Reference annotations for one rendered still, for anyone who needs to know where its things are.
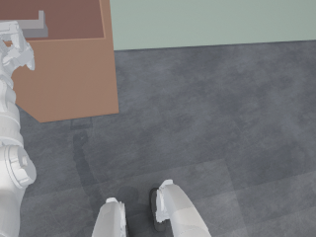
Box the handle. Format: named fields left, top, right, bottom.
left=0, top=10, right=48, bottom=39

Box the cabinet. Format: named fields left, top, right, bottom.
left=4, top=0, right=119, bottom=122

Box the left robot hand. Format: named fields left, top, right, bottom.
left=0, top=21, right=36, bottom=78

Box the robot left forearm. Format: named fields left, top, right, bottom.
left=0, top=69, right=24, bottom=148

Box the robot left upper arm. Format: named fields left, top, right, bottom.
left=0, top=144, right=37, bottom=237

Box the drawer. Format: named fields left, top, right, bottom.
left=0, top=0, right=104, bottom=41

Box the left robot thigh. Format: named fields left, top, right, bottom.
left=92, top=201, right=126, bottom=237

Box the right robot shin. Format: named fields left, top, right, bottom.
left=155, top=179, right=173, bottom=222

